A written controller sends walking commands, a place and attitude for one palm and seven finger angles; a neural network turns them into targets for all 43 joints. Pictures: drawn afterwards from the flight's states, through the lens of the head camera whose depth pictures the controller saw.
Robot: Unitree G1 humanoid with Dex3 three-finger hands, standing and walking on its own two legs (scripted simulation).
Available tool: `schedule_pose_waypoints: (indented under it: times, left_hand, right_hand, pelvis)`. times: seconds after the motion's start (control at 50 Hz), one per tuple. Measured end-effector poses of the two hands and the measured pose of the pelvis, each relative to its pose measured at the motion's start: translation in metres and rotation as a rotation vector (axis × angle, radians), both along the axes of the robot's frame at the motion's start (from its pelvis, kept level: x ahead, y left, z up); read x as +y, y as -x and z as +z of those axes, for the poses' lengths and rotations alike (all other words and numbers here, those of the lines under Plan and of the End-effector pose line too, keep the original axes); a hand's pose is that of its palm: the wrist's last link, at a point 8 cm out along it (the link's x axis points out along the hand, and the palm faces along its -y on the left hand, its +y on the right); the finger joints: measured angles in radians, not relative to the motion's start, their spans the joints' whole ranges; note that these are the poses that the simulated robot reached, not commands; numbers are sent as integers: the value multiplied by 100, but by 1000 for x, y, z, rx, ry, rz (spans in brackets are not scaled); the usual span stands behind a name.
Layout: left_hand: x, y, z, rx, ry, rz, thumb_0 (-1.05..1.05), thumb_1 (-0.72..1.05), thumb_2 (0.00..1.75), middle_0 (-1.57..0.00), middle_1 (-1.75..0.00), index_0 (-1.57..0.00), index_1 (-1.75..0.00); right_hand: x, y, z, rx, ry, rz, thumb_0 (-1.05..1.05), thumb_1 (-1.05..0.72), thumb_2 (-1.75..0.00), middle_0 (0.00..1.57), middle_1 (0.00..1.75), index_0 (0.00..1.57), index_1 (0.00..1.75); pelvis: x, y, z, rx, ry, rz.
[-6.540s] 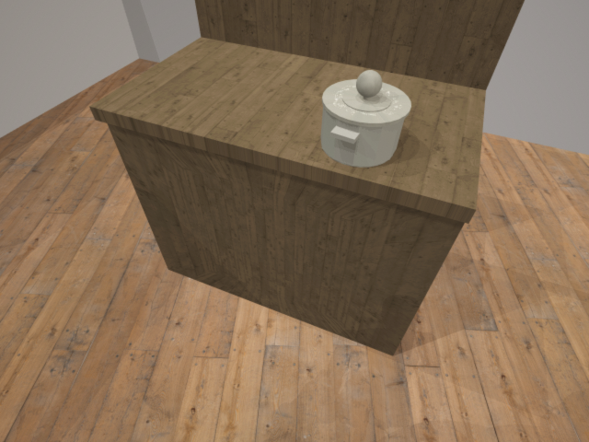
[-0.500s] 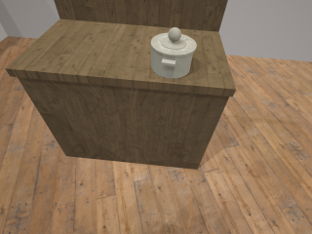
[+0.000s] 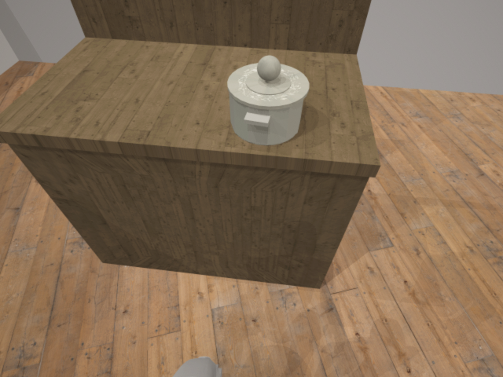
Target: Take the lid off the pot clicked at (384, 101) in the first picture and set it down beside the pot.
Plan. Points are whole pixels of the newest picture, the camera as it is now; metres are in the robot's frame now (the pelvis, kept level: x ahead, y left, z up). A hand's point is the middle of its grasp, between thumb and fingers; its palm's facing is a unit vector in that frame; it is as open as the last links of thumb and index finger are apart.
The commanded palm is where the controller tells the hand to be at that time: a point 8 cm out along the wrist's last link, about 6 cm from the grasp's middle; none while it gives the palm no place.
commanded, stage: shuffle to correct the standing spot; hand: left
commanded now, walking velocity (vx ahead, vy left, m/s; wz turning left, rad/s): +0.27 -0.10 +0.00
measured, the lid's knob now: (268, 68) +0.70 +0.03 +0.14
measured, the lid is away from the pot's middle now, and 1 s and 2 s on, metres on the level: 0.00 0.00 0.00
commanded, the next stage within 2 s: come to a stop and stand still in 0.58 s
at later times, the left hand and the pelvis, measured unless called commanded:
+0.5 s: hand (190, 344) +0.21 +0.14 -0.18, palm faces +0.06 -0.96 -0.29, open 7.3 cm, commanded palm none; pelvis +0.16 -0.08 -0.02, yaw -1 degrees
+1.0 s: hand (223, 311) +0.28 +0.09 -0.18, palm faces +0.07 -0.98 -0.18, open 7.4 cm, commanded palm none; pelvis +0.25 -0.08 +0.00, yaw -1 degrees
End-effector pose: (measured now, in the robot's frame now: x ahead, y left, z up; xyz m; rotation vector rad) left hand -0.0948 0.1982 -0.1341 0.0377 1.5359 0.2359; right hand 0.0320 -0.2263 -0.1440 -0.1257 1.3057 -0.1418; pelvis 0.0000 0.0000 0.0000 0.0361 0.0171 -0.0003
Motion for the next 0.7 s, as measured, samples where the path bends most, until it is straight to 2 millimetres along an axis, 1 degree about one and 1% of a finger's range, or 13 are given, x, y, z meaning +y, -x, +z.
schedule_pose_waypoints:
  times: [0.06,0.12,0.18,0.22,0.28,0.32,0.34,0.4,0.44,0.48,0.52,0.62,0.7]
  left_hand:
    - [-12,-8,0,46,28,7,1,91,90,-20,-30,-20,-30]
    - [-18,-24,-8,77,55,8,1,91,90,-20,-30,-20,-30]
    - [-16,-52,-23,84,75,-21,1,91,90,-20,-30,-20,-30]
    - [-13,-84,-29,51,64,-56,1,91,90,-20,-30,-20,-30]
    - [-8,-148,-28,-72,32,-78,1,91,90,-20,-30,-20,-30]
    - [-7,-193,-21,-175,9,-83,1,91,90,-20,-30,-20,-30]
    - [-3,-210,-17,-202,-21,-93,2,93,90,-20,-30,-20,-30]
    - [2,-252,-3,-278,-77,-112,3,96,90,-20,-30,-20,-30]
    - [-1,-273,0,-305,-108,-134,3,95,90,-20,-30,-20,-30]
    - [-7,-287,-5,-323,-140,-155,3,95,90,-20,-30,-20,-30]
    - [-17,-293,-7,-308,-148,-139,2,94,90,-19,-30,-20,-30]
    - [-52,-290,-5,-221,-83,-99,1,92,90,-19,-30,-20,-30]
    - [-78,-290,-10,-158,-4,-82,1,91,90,-20,-30,-20,-30]
  right_hand:
    - [0,-54,2,-76,1,30,1,-91,-90,20,30,20,30]
    - [7,-106,1,-158,2,54,1,-91,-90,20,30,20,30]
    - [9,-140,-4,-240,14,39,1,-91,-90,20,30,20,30]
    - [7,-146,-1,-250,11,21,1,-91,-90,20,30,20,30]
    - [-3,-140,0,-199,17,3,0,-92,-90,20,30,21,30]
    - [-20,-139,2,-161,43,-7,-1,-95,-90,21,30,21,30]
    - [-28,-138,2,-135,48,0,-1,-95,-90,21,30,21,30]
    - [-53,-139,-2,-72,49,6,-1,-95,-90,21,30,21,30]
    - [-70,-143,-9,-44,45,-1,-1,-94,-90,21,30,21,30]
    - [-88,-150,-21,-23,42,-5,0,-93,-90,20,30,21,30]
    - [-102,-160,-25,10,47,2,0,-93,-90,20,30,21,30]
    - [-116,-204,-4,-7,59,27,1,-92,-90,20,30,20,30]
    - [-112,-249,12,-71,60,40,1,-92,-90,20,30,20,30]
  pelvis:
    - [-2,-20,-2,-2,0,-4]
    - [-2,-44,-9,-11,0,-9]
    - [-2,-68,-21,-27,14,-36]
    - [-7,-79,-21,-40,-2,-45]
    - [-16,-94,-15,-38,-5,-33]
    - [-23,-103,-10,-30,-1,-24]
    - [-27,-108,-9,-26,2,-23]
    - [-42,-124,-7,-18,12,-18]
    - [-56,-137,-11,-16,15,-16]
    - [-72,-151,-22,-7,1,-12]
    - [-81,-162,-24,-8,20,-6]
    - [-92,-193,-9,-7,29,-2]
    - [-95,-219,-1,-6,29,-7]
